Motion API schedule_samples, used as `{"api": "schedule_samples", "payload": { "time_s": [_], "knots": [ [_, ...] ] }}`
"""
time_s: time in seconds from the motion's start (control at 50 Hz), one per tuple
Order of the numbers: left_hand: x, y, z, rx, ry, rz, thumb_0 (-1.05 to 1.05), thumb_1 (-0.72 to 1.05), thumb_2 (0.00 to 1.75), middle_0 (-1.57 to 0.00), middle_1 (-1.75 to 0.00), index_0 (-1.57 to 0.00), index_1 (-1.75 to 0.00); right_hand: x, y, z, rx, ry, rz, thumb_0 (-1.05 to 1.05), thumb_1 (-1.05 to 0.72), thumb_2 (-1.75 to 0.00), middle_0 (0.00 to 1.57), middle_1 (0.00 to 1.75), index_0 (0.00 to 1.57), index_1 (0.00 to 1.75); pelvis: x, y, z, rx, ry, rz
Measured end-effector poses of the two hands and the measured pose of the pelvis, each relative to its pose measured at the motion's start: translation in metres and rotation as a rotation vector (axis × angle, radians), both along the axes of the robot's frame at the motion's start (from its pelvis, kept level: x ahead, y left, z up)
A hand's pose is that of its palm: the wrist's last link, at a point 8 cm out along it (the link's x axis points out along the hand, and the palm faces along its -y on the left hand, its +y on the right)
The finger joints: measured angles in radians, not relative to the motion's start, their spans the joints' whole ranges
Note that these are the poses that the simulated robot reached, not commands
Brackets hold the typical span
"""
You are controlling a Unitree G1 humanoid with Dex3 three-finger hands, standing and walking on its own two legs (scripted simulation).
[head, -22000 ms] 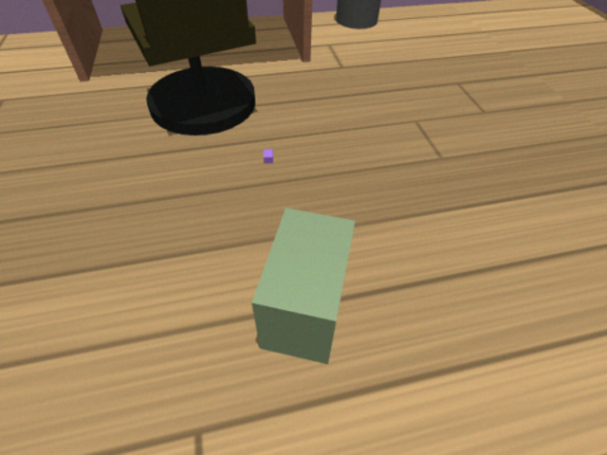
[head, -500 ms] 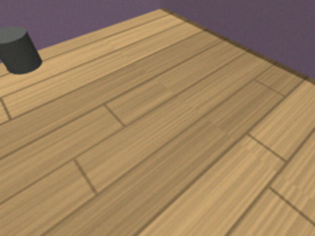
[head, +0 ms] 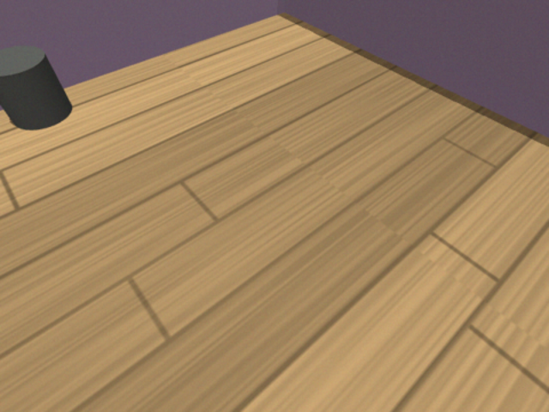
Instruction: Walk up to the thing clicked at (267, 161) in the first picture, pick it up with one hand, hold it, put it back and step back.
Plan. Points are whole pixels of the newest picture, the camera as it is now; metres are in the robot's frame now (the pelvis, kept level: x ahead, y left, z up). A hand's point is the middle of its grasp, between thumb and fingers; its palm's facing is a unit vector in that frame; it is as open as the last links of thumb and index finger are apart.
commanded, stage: walk up
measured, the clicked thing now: out of the picture +0.04 +1.16 -0.76
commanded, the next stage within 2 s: none
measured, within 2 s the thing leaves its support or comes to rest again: neither
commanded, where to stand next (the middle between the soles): +0.95 +0.03 m, yaw +0 degrees
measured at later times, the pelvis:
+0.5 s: pelvis +0.12 +0.06 -0.01, yaw -1 degrees
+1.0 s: pelvis +0.35 +0.03 -0.01, yaw -1 degrees
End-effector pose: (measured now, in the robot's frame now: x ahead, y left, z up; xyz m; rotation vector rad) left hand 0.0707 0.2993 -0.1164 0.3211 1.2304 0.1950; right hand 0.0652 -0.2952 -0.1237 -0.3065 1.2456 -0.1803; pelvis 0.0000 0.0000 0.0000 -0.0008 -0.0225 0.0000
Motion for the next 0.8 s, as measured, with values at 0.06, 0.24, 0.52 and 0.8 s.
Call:
{"api": "schedule_samples", "payload": {
  "time_s": [0.06, 0.24, 0.52, 0.8],
  "knots": [
    [0.0, 0.007, 0.001, -0.01, -0.038, 0.005, 0.01, 0.9, 0.89, -0.2, -0.3, -0.21, -0.3, 0.003, -0.005, 0.001, 0.0, -0.02, 0.007, 0.01, -0.91, -0.9, 0.2, 0.3, 0.21, 0.3, 0.005, 0.002, -0.003, -0.006, 0.001, 0.007],
    [-0.018, 0.068, -0.008, 0.013, 0.011, 0.066, 0.01, 0.9, 0.89, -0.2, -0.3, -0.21, -0.3, 0.054, 0.004, 0.021, -0.077, -0.06, 0.07, 0.01, -0.91, -0.9, 0.2, 0.3, 0.21, 0.3, 0.038, 0.037, -0.012, -0.037, -0.013, 0.031],
    [0.12, 0.088, -0.005, -0.021, -0.009, -0.061, 0.01, 0.9, 0.89, -0.2, -0.3, -0.21, -0.3, 0.076, 0.036, 0.029, -0.077, -0.043, -0.044, 0.01, -0.91, -0.9, 0.2, 0.3, 0.21, 0.3, 0.131, 0.063, -0.005, 0.01, -0.029, -0.02],
    [0.322, 0.028, 0.012, 0.013, -0.231, -0.128, 0.01, 0.9, 0.89, -0.2, -0.3, -0.21, -0.3, 0.208, 0.007, -0.021, -0.002, -0.007, -0.052, 0.01, -0.91, -0.9, 0.2, 0.3, 0.21, 0.3, 0.265, 0.025, -0.026, 0.003, -0.039, -0.029]
  ]
}}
